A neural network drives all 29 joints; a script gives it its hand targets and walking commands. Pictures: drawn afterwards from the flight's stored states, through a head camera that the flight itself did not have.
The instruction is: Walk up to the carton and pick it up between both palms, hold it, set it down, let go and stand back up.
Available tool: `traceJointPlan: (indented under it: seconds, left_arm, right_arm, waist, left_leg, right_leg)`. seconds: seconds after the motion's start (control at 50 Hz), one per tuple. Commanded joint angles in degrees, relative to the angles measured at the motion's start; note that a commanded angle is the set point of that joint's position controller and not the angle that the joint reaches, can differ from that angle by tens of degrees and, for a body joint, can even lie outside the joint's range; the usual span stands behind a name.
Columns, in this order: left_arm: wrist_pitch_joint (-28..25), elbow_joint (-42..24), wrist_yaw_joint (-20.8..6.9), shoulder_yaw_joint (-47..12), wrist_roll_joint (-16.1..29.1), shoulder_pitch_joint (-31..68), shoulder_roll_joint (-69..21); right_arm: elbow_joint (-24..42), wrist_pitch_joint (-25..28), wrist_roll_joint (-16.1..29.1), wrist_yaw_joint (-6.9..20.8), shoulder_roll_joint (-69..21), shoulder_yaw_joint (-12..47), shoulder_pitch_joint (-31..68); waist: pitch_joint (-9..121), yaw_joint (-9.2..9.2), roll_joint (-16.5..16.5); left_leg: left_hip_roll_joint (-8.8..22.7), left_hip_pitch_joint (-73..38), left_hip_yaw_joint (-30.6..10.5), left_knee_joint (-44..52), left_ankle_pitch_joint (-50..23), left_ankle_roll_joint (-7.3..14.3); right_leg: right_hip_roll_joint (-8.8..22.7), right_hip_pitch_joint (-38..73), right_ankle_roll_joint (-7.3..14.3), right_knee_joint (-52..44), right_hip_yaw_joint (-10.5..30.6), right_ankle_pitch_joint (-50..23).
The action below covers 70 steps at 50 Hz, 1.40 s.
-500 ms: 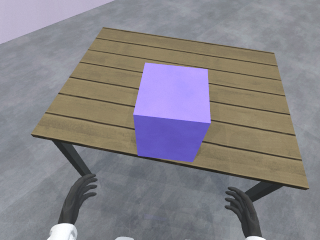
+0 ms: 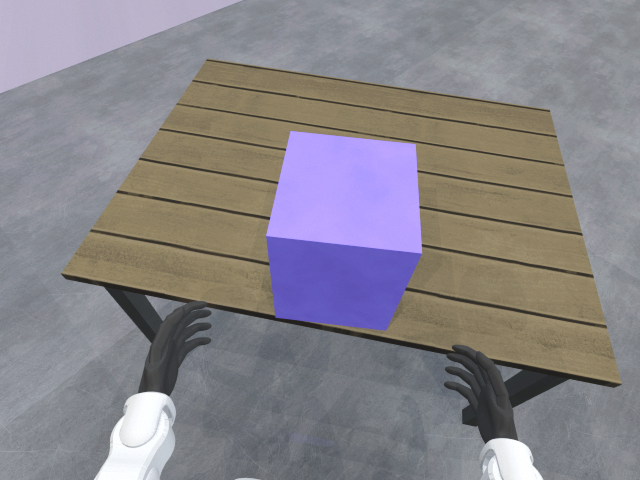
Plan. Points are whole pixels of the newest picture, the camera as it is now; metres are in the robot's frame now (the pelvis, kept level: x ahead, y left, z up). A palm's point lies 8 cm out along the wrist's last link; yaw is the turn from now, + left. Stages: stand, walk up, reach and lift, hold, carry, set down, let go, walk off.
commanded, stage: reach and lift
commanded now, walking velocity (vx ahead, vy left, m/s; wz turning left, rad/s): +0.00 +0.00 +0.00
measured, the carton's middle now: (341, 236) +0.49 -0.01 -0.06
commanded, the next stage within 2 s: none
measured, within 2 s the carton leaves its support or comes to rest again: neither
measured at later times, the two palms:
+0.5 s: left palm (171, 289) +0.32 +0.21 +0.03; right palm (479, 334) +0.30 -0.18 +0.01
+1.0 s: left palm (177, 217) +0.39 +0.20 +0.09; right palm (484, 254) +0.38 -0.18 +0.07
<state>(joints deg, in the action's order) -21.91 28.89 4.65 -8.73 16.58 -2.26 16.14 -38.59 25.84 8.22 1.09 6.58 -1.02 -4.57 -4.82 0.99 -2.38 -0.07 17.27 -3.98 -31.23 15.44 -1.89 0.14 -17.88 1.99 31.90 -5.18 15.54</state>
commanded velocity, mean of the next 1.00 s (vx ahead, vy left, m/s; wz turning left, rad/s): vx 0.00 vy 0.00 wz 0.00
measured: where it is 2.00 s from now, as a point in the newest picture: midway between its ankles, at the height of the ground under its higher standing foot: outside the picture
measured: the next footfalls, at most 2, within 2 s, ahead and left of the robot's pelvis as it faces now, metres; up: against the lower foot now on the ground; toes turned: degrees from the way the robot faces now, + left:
none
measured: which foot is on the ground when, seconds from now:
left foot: down 0.00-1.00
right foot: down 0.00-1.00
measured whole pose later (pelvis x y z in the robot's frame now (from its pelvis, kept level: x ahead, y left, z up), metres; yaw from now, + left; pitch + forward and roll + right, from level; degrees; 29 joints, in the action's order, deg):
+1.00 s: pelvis +0.00 +0.01 +0.01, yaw -1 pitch +4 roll -1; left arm 9.4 31.1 4.9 -2.2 13.8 32.1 16.1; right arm -44.9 0.2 11.4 -3.7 12.1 -1.0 31.7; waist 0.0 0.8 -2.1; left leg 1.3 19.4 -4.0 -29.9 14.5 -1.8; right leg -1.5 -17.9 2.0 25.6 -5.2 11.8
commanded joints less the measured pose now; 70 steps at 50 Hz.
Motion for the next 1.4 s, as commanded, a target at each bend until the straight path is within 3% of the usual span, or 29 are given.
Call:
traceJointPlan:
  seconds: [0.0,0.08,0.12,0.16,0.26,0.3,0.34,0.36,0.38,0.4,0.44,0.5,0.56,0.58,0.64,0.7,0.76,0.78,0.82,0.92,0.94,1.02,1.04,1.1,1.16,1.18,1.26,1.32,1.38]
  left_arm:
    - [-1.08,-13.32,-0.03,6.57,-1.82,4.29,6.79]
    - [0.3,-12.32,-0.8,7.02,-1.69,11.26,7.02]
    - [0.9,-13.95,-0.21,5.09,-1.13,17.18,6.58]
    - [2.11,-14.09,0.15,3.91,-0.45,21.04,4.69]
    - [5.49,-16.36,0.41,5.56,0.66,27.52,8.41]
    - [7.33,-17.02,0.7,5.62,1.23,31.73,8.79]
    - [9.29,-9.46,0.76,7.58,1.29,39.46,9.16]
    - [10.16,-12.45,0.89,6.64,2.24,36.41,8.67]
    - [11.37,-14.48,1.48,6.56,1.63,39.23,8.32]
    - [12.8,-10.31,1.72,8.72,0.42,40.63,9.07]
    - [16.36,-7.74,1.06,8.6,0.06,40.09,7.32]
    - [20.81,-4.48,0.61,12.12,-3.2,45.37,6.72]
    - [23.19,-10.46,-0.3,12.02,-3.32,45.25,5.47]
    - [24.12,-12.87,-0.77,12.35,-4.59,43.82,5.78]
    - [25.86,-9.76,-1.51,11.16,-4.12,51.86,4.14]
    - [26.37,-10.86,-1.16,12.82,-3.09,53.75,7.03]
    - [26.26,-16.98,1.13,11.04,-4.09,60.44,6.14]
    - [26.67,-14.18,1.13,8.58,-2.93,60.92,3.87]
    - [26.75,-14.57,1.34,9.22,-3.0,60.85,4.18]
    - [28.14,-3.16,1.59,9.43,-2.18,67.55,7.19]
    - [27.67,-4.6,1.84,11.02,-3.56,70.87,8.37]
    - [27.78,10.3,1.91,9.55,-2.17,75.1,8.3]
    - [27.29,10.11,1.64,9.68,-2.05,73.53,8.08]
    - [26.43,7.01,1.04,9.67,-2.09,75.78,9.03]
    - [25.9,12.94,0.61,9.79,-2.25,84.5,9.96]
    - [25.27,15.07,0.43,10.04,-1.93,82.62,9.04]
    - [22.69,16.5,0.51,9.5,-0.79,85.7,9.65]
    - [21.82,15.2,1.51,9.65,-1.26,87.99,10.5]
    - [21.09,14.94,1.16,10.33,-2.43,88.73,10.05]
  right_arm:
    - [16.58,2.53,6.92,-1.63,9.37,2.62,9.76]
    - [17.67,1.1,6.76,-2.31,8.74,3.22,14.95]
    - [13.94,-0.57,6.16,-1.9,10.87,0.02,19.46]
    - [15.01,-1.61,6.19,-1.55,10.61,-0.43,22.17]
    - [17.48,-6.0,6.4,-2.49,12.12,-1.31,27.86]
    - [19.77,-7.25,5.69,-3.75,11.91,-2.13,30.99]
    - [14.95,-10.28,5.33,-3.93,11.89,-3.44,37.58]
    - [18.27,-10.56,5.1,-4.12,12.03,-3.2,36.04]
    - [19.17,-10.81,4.95,-4.4,12.83,-4.47,39.44]
    - [15.69,-12.0,5.02,-4.43,14.21,-4.18,40.33]
    - [14.68,-14.09,5.69,-4.89,14.9,-4.49,40.39]
    - [10.15,-16.62,6.16,-5.51,14.57,-4.03,45.11]
    - [14.37,-16.24,6.53,-6.22,16.48,-4.25,45.68]
    - [14.8,-16.87,7.85,-6.52,16.35,-2.95,44.75]
    - [8.81,-19.3,7.45,-6.63,17.39,-4.83,52.5]
    - [13.64,-19.84,7.54,-6.23,18.69,-4.9,54.88]
    - [9.52,-20.41,8.02,-5.07,21.44,-7.61,59.17]
    - [8.27,-20.77,6.89,-4.75,20.41,-8.15,60.3]
    - [10.2,-20.69,10.36,-4.49,20.26,-5.05,60.56]
    - [2.01,-23.37,9.17,-4.67,21.95,-6.47,68.0]
    - [1.34,-23.04,8.78,-5.06,21.84,-6.24,68.98]
    - [-3.58,-23.9,7.78,-5.16,21.84,-7.08,75.96]
    - [-1.92,-23.07,7.98,-5.33,22.46,-6.26,76.53]
    - [0.66,-21.56,9.27,-6.66,22.41,-5.76,78.26]
    - [-5.8,-22.47,9.49,-6.58,22.28,-5.27,85.81]
    - [-7.61,-22.64,9.1,-6.79,23.13,-5.24,85.52]
    - [-10.49,-21.77,10.45,-6.67,22.68,-3.88,87.38]
    - [-10.62,-21.0,11.28,-6.06,23.21,-4.8,88.52]
    - [-13.18,-19.95,10.17,-6.11,23.35,-4.68,89.78]
  waist:
    - [26.98,-0.17,2.29]
    - [26.12,-0.46,2.24]
    - [27.91,-1.77,7.01]
    - [27.22,-2.1,7.45]
    - [27.18,-2.37,6.22]
    - [32.51,-4.06,5.35]
    - [29.99,-3.36,5.88]
    - [30.73,-2.41,5.76]
    - [33.34,-4.77,5.32]
    - [31.9,-2.91,7.38]
    - [32.02,-4.48,4.81]
    - [30.58,-3.39,7.05]
    - [38.36,-5.23,5.06]
    - [36.41,-4.26,6.69]
    - [34.29,-6.32,8.26]
    - [40.74,-5.89,6.42]
    - [44.84,-6.63,12.24]
    - [43.71,-7.9,12.37]
    - [45.78,-6.38,11.15]
    - [39.96,-6.35,9.57]
    - [43.54,-5.69,10.44]
    - [44.06,-5.11,7.83]
    - [44.46,-3.91,4.85]
    - [53.67,-5.18,7.32]
    - [51.44,-5.04,9.47]
    - [50.31,-5.45,6.63]
    - [55.95,-4.63,6.71]
    - [61.84,-4.01,10.54]
    - [62.65,-5.04,10.54]
  left_leg:
    - [-1.84,-2.09,4.34,3.09,-20.2,-0.1]
    - [-2.08,-0.93,4.29,3.73,-17.11,0.25]
    - [-1.38,-2.46,3.9,4.55,-15.74,-0.77]
    - [-0.8,-3.53,3.27,4.78,-16.17,-0.83]
    - [-1.31,-2.22,4.07,5.39,-11.55,-0.19]
    - [-1.49,-1.16,4.13,4.4,-14.04,-0.22]
    - [-0.99,2.44,3.84,6.25,-6.9,0.08]
    - [-0.97,0.21,4.15,5.9,-9.91,0.1]
    - [-0.91,1.4,3.57,5.16,-9.9,0.15]
    - [-0.83,0.86,4.06,5.68,-9.93,-0.25]
    - [-0.7,-0.48,3.69,6.17,-11.83,0.04]
    - [-0.96,-1.72,3.86,6.86,-14.28,-0.56]
    - [-1.3,-5.59,3.66,5.0,-22.68,-0.71]
    - [-1.3,-7.58,3.99,5.15,-28.19,-1.39]
    - [-0.91,-5.99,2.65,6.94,-19.62,-1.44]
    - [-0.48,-8.04,3.03,5.88,-21.17,-0.83]
    - [0.72,-11.92,1.41,4.74,-25.85,-3.09]
    - [0.51,-10.45,1.55,5.01,-23.23,-3.53]
    - [0.41,-12.1,1.32,3.81,-28.11,-3.29]
    - [0.08,-3.35,2.11,6.64,-13.39,-1.38]
    - [-0.3,-4.12,2.88,5.71,-17.61,-1.34]
    - [0.68,0.85,2.14,5.44,-11.17,-0.56]
    - [0.57,2.03,2.88,4.84,-15.26,-0.37]
    - [-0.33,-0.69,2.57,1.88,-26.22,-1.57]
    - [-0.13,2.58,2.81,2.83,-22.42,-2.26]
    - [-0.04,1.94,2.91,3.01,-21.54,-1.85]
    - [0.09,2.99,3.21,1.04,-24.72,-2.42]
    - [0.23,0.0,2.9,-0.11,-30.2,-3.86]
    - [0.11,-0.75,2.7,-0.93,-35.37,-4.66]
  right_leg:
    - [1.26,21.77,-2.3,-3.1,11.16,-27.5]
    - [2.29,21.72,-2.93,-2.64,11.31,-29.84]
    - [1.45,17.25,-2.19,-3.68,9.79,-22.89]
    - [0.51,14.48,-1.06,-4.73,9.38,-18.67]
    - [0.34,15.06,-1.58,-6.07,9.87,-13.32]
    - [0.02,17.15,-2.16,-4.4,9.53,-19.11]
    - [1.2,15.76,-2.24,-6.06,9.44,-11.79]
    - [0.63,16.26,-2.82,-4.79,9.19,-15.05]
    - [0.29,15.34,-2.92,-4.5,8.76,-16.43]
    - [0.38,15.5,-2.87,-5.68,8.37,-13.85]
    - [-0.12,17.14,-2.8,-6.22,7.59,-18.2]
    - [0.26,16.21,-2.93,-7.29,7.9,-18.39]
    - [-0.71,18.61,-3.74,-6.16,6.66,-31.27]
    - [-1.04,19.37,-3.82,-5.86,6.2,-33.25]
    - [-0.33,15.45,-3.63,-7.94,5.93,-24.87]
    - [-1.29,13.78,-3.46,-7.97,5.42,-24.35]
    - [-2.69,6.87,-2.25,-7.85,3.76,-22.28]
    - [-2.55,6.45,-2.32,-8.4,3.39,-21.26]
    - [-2.96,7.33,-2.21,-7.66,3.9,-25.5]
    - [-1.6,7.39,-2.8,-8.78,5.25,-16.9]
    - [-2.76,9.5,-2.66,-7.26,5.76,-21.12]
    - [-1.28,5.35,-2.58,-7.8,5.64,-15.8]
    - [-1.74,8.4,-2.96,-6.54,5.38,-21.46]
    - [-2.02,12.66,-3.55,-4.43,5.66,-34.9]
    - [-1.72,10.71,-3.72,-5.07,4.61,-31.21]
    - [-1.58,10.04,-3.86,-5.22,4.66,-31.34]
    - [-1.7,9.54,-3.27,-4.37,4.93,-33.77]
    - [-2.34,7.67,-3.47,-4.52,4.11,-35.8]
    - [-3.2,9.2,-3.77,-3.47,3.7,-44.48]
